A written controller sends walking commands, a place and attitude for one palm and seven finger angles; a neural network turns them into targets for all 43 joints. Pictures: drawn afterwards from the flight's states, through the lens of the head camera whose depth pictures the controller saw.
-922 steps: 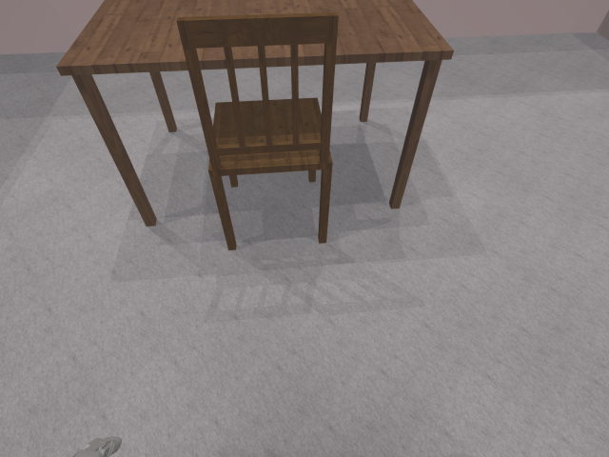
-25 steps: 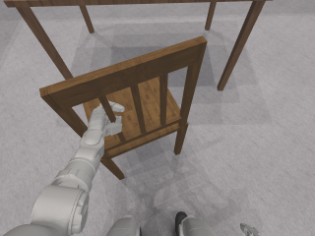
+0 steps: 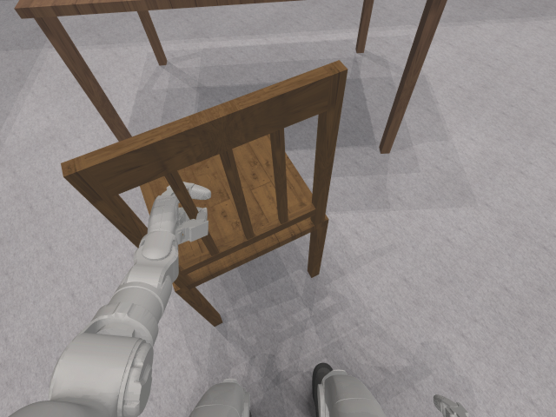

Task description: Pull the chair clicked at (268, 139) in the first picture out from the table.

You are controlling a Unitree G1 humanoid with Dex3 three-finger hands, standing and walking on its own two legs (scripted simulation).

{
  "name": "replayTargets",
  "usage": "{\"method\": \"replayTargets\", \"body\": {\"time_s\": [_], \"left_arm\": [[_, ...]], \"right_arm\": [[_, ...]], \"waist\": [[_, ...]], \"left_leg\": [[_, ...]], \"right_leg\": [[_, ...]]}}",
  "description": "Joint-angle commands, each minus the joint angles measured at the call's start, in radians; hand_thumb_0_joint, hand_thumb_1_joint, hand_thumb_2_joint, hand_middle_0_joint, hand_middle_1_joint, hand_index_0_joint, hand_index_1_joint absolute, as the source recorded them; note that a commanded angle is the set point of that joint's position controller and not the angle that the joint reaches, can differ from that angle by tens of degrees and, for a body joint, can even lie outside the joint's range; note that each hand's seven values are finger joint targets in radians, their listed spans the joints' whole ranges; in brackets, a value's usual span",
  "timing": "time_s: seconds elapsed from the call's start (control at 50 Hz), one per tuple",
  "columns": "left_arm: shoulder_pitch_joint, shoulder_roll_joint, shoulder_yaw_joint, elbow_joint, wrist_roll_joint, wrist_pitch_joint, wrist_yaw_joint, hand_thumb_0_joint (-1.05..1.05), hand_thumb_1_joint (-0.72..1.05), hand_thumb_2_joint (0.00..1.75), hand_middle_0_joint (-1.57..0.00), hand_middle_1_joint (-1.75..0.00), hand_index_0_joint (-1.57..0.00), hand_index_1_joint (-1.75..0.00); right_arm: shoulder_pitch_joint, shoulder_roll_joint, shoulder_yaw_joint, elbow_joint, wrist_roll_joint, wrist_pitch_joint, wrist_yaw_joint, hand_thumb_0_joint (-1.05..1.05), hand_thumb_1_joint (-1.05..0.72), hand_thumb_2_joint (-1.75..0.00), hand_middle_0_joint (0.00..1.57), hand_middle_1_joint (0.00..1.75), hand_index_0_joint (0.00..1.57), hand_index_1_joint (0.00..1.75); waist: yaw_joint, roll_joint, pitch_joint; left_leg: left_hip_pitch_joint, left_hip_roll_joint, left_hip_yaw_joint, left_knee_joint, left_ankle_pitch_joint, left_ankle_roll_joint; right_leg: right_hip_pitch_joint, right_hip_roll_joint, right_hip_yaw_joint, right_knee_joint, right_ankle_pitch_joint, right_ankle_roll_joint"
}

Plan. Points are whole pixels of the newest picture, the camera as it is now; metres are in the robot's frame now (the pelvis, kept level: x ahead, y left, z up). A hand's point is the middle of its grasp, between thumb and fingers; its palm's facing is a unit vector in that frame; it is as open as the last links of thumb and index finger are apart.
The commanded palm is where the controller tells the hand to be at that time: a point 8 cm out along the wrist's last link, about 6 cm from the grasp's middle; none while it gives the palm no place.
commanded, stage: step backward, pulling the chair out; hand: left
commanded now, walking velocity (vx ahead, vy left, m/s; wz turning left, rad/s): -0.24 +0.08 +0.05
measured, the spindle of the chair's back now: (239, 200) +0.47 +0.07 -0.08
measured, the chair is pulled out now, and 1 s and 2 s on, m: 0.48 0.56 0.56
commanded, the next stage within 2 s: stop walking, hand still on the chair in 0.48 s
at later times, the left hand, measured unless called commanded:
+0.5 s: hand (197, 247) +0.36 +0.13 -0.03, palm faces +0.00 -0.98 -0.20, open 5.3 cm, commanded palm +0.35 +0.18 -0.03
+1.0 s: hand (193, 265) +0.33 +0.13 -0.02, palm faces -0.02 -0.98 -0.21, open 5.3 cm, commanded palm +0.31 +0.18 -0.01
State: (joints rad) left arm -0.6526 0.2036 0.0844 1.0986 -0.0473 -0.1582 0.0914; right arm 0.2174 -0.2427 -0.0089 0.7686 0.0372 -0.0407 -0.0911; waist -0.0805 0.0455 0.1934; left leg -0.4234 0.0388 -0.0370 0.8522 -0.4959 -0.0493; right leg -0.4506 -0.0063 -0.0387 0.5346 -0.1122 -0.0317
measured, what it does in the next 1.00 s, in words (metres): steps on the spot: left foot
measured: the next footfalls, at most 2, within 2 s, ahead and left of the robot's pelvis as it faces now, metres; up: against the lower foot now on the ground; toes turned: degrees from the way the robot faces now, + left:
left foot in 0.14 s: -0.01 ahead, +0.17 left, +0.00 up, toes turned +5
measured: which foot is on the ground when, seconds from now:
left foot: up 0.00-0.12, down 0.14-1.00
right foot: down 0.00-1.00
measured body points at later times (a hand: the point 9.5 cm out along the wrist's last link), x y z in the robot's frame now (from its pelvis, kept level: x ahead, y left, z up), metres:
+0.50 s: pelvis -0.05 +0.01 +0.00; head +0.04 -0.01 +0.44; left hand +0.35 +0.18 -0.01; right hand +0.03 -0.25 -0.14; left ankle -0.06 +0.16 -0.72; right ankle +0.05 -0.10 -0.73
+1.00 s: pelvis -0.02 +0.01 +0.01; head +0.02 -0.01 +0.45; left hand +0.32 +0.18 -0.01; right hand +0.08 -0.25 -0.13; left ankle -0.05 +0.16 -0.73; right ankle +0.05 -0.10 -0.73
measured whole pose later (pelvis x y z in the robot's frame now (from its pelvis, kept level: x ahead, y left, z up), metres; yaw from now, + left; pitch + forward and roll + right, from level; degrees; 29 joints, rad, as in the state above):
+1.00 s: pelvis -0.02 +0.01 +0.01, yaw +1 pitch +0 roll +0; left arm -0.41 0.13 -0.01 0.89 -0.03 -0.11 0.08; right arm 0.24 -0.25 -0.01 0.72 0.03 -0.01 -0.10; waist -0.04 0.05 0.10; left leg -0.19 0.08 0.05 0.52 -0.32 -0.06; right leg -0.35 -0.02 -0.04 0.52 -0.17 -0.01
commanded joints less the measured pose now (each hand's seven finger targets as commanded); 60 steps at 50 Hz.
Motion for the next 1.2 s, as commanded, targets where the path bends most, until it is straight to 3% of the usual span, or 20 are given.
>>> {"method": "replayTargets", "body": {"time_s": [0.0,0.06,0.1,0.14,0.16,0.18,0.24,0.28,0.3,0.32,0.34,0.36,0.46,0.5,0.58,0.66,0.72,0.78,1.02,1.18], "left_arm": [[-0.276,0.185,0.031,-0.134,0.009,-0.044,0.007,0.0,0.9,0.9,-0.5,-1.45,-0.5,-1.45],[-0.282,0.167,0.012,-0.124,-0.001,-0.035,0.004,0.0,0.9,0.9,-0.5,-1.45,-0.5,-1.45],[-0.318,0.135,-0.017,-0.149,-0.012,-0.045,-0.006,0.0,0.9,0.9,-0.5,-1.45,-0.5,-1.45],[-0.351,0.097,-0.052,-0.175,-0.014,-0.046,-0.024,0.0,0.9,0.9,-0.5,-1.45,-0.5,-1.45],[-0.436,0.068,-0.075,-0.235,-0.013,-0.058,-0.029,0.0,0.9,0.9,-0.5,-1.45,-0.5,-1.45],[-0.459,0.07,-0.071,-0.249,-0.004,-0.064,-0.031,0.0,0.9,0.9,-0.5,-1.45,-0.5,-1.45],[-0.404,0.106,-0.04,-0.195,0.008,-0.063,-0.038,0.0,0.9,0.9,-0.5,-1.45,-0.5,-1.45],[-0.425,0.093,-0.056,-0.185,0.02,-0.073,-0.044,0.0,0.9,0.9,-0.5,-1.45,-0.5,-1.45],[-0.436,0.114,-0.046,-0.174,0.021,-0.075,-0.04,0.0,0.9,0.9,-0.5,-1.45,-0.5,-1.45],[-0.391,0.161,-0.008,-0.143,0.004,-0.068,-0.03,0.0,0.9,0.9,-0.5,-1.45,-0.5,-1.45],[-0.32,0.177,-0.01,-0.097,-0.004,-0.05,-0.029,0.0,0.9,0.9,-0.5,-1.45,-0.5,-1.45],[-0.319,0.165,-0.017,-0.093,-0.002,-0.037,-0.026,0.0,0.9,0.9,-0.5,-1.45,-0.5,-1.45],[-0.321,0.158,-0.008,-0.134,-0.015,-0.03,-0.007,0.0,0.9,0.9,-0.5,-1.45,-0.5,-1.45],[-0.35,0.13,-0.024,-0.162,-0.019,-0.034,-0.01,0.0,0.9,0.9,-0.5,-1.45,-0.5,-1.45],[-0.366,0.126,-0.024,-0.387,-0.003,-0.059,-0.015,0.0,0.9,0.9,-0.5,-1.45,-0.5,-1.45],[-0.236,0.1,-0.04,-0.412,0.005,-0.019,-0.013,0.0,0.9,0.9,-0.5,-1.45,-0.5,-1.45],[-0.182,0.114,-0.036,-0.421,0.006,-0.012,-0.004,0.0,0.9,0.9,-0.5,-1.45,-0.5,-1.45],[-0.127,0.112,-0.037,-0.408,0.009,-0.007,-0.001,0.0,0.9,0.9,-0.5,-1.45,-0.5,-1.45],[-0.002,0.045,-0.083,-0.427,0.016,-0.009,-0.008,0.0,0.9,0.9,-0.5,-1.45,-0.5,-1.45],[0.051,0.019,-0.112,-0.476,0.019,-0.003,-0.006,0.0,0.9,0.9,-0.5,-1.45,-0.5,-1.45]], "right_arm": [[0.06,-0.13,-0.025,-0.076,0.003,-0.048,-0.028,0.0,-0.9,-0.9,0.2,0.3,0.2,0.3],[0.104,-0.147,-0.025,-0.058,0.006,-0.044,-0.04,0.0,-0.9,-0.9,0.2,0.3,0.2,0.3],[0.112,-0.16,-0.035,-0.068,0.007,-0.038,-0.048,0.0,-0.9,-0.9,0.2,0.3,0.2,0.3],[0.126,-0.201,-0.056,-0.092,0.018,-0.024,-0.04,0.0,-0.9,-0.9,0.2,0.3,0.2,0.3],[0.074,-0.159,-0.038,-0.116,-0.008,-0.023,-0.037,0.0,-0.9,-0.9,0.2,0.3,0.2,0.3],[0.06,-0.141,-0.03,-0.116,-0.019,-0.026,-0.031,0.0,-0.9,-0.9,0.2,0.3,0.2,0.3],[0.13,-0.16,-0.048,-0.09,-0.013,-0.016,-0.001,0.0,-0.9,-0.9,0.2,0.3,0.2,0.3],[0.136,-0.158,-0.056,-0.086,-0.01,-0.015,0.012,0.0,-0.9,-0.9,0.2,0.3,0.2,0.3],[0.138,-0.149,-0.057,-0.085,0.0,-0.016,0.008,0.0,-0.9,-0.9,0.2,0.3,0.2,0.3],[0.127,-0.156,-0.067,-0.085,0.015,-0.018,-0.002,0.0,-0.9,-0.9,0.2,0.3,0.2,0.3],[0.119,-0.165,-0.063,-0.086,0.019,-0.024,-0.008,0.0,-0.9,-0.9,0.2,0.3,0.2,0.3],[0.109,-0.148,-0.05,-0.087,0.02,-0.028,-0.012,0.0,-0.9,-0.9,0.2,0.3,0.2,0.3],[0.093,-0.146,-0.027,-0.066,0.01,-0.025,-0.042,0.0,-0.9,-0.9,0.2,0.3,0.2,0.3],[0.085,-0.167,-0.041,-0.083,0.011,-0.022,-0.046,0.0,-0.9,-0.9,0.2,0.3,0.2,0.3],[0.029,-0.142,-0.034,-0.173,-0.007,-0.015,-0.027,0.0,-0.9,-0.9,0.2,0.3,0.2,0.3],[0.036,-0.14,-0.04,-0.195,-0.002,-0.01,-0.024,0.0,-0.9,-0.9,0.2,0.3,0.2,0.3],[0.054,-0.125,-0.044,-0.189,-0.001,-0.012,-0.02,0.0,-0.9,-0.9,0.2,0.3,0.2,0.3],[0.053,-0.112,-0.038,-0.177,-0.006,-0.011,-0.019,0.0,-0.9,-0.9,0.2,0.3,0.2,0.3],[-0.004,-0.11,-0.043,-0.181,-0.011,0.014,-0.02,0.0,-0.9,-0.9,0.2,0.3,0.2,0.3],[-0.03,-0.104,-0.038,-0.205,-0.014,0.04,-0.018,0.0,-0.9,-0.9,0.2,0.3,0.2,0.3]], "waist": [[0.064,-0.218,-0.546],[0.051,-0.207,-0.557],[0.044,-0.138,-0.562],[0.055,0.011,-0.528],[0.046,0.203,-0.478],[0.045,0.24,-0.432],[0.05,0.043,-0.467],[0.037,0.063,-0.518],[0.028,-0.037,-0.53],[0.041,-0.191,-0.564],[0.055,-0.202,-0.527],[0.065,-0.168,-0.503],[0.046,-0.166,-0.573],[0.049,-0.085,-0.561],[0.074,0.148,-0.47],[0.074,0.03,-0.482],[0.068,-0.078,-0.465],[0.06,-0.128,-0.448],[0.059,-0.088,-0.446],[0.062,-0.035,-0.423]], "left_leg": [[0.105,-0.014,-0.008,-0.024,-0.043,0.007],[0.206,-0.005,0.041,-0.301,0.077,0.011],[0.295,0.066,0.047,-0.484,0.329,0.034],[0.378,0.203,-0.029,-0.453,0.612,0.086],[0.332,0.247,-0.088,-0.461,0.725,0.117],[0.322,0.28,-0.122,-0.453,0.875,0.134],[0.542,0.246,-0.066,-0.249,1.231,0.111],[0.408,0.168,0.004,-0.117,1.097,0.05],[0.263,0.126,0.015,-0.057,0.797,0.02],[0.156,0.065,0.015,0.01,0.318,-0.002],[0.09,0.033,-0.023,0.009,-0.015,-0.003],[0.078,0.045,-0.035,-0.037,-0.074,0.002],[0.231,0.041,0.044,-0.327,0.221,0.011],[0.282,0.126,-0.013,-0.372,0.483,0.049],[0.174,0.236,-0.111,-0.447,0.546,0.118],[0.169,0.171,-0.022,-0.383,0.377,0.077],[0.164,0.078,0.045,-0.337,0.118,0.052],[0.218,0.043,0.054,-0.329,0.11,0.054],[0.294,0.1,0.045,-0.385,0.533,0.043],[0.3,0.099,0.048,-0.41,0.54,0.042]], "right_leg": [[0.342,-0.322,0.195,-0.162,0.223,-0.093],[0.355,-0.293,0.165,-0.144,0.232,-0.066],[0.331,-0.205,0.097,-0.055,0.175,0.0],[0.201,-0.071,0.024,0.026,0.071,0.053],[0.143,-0.066,0.0,0.146,-0.013,0.054],[0.103,-0.06,0.008,0.208,-0.186,0.045],[0.105,-0.011,-0.011,0.003,-0.07,0.026],[0.329,-0.073,0.029,-0.107,0.386,-0.015],[0.423,-0.168,0.106,-0.084,0.554,-0.059],[0.477,-0.271,0.203,-0.075,0.669,-0.121],[0.451,-0.339,0.233,-0.1,0.678,-0.146],[0.409,-0.358,0.219,-0.105,0.57,-0.131],[0.379,-0.263,0.12,-0.067,0.348,-0.035],[0.305,-0.161,0.07,-0.035,0.2,0.025],[0.299,-0.056,0.023,0.089,-0.086,0.048],[0.354,-0.072,0.039,-0.005,-0.036,0.037],[0.3,-0.135,0.143,-0.118,-0.198,0.011],[0.255,-0.17,0.168,-0.185,-0.271,-0.002],[0.369,-0.131,0.085,-0.042,0.295,-0.002],[0.358,-0.115,0.068,-0.036,0.276,0.002]]}}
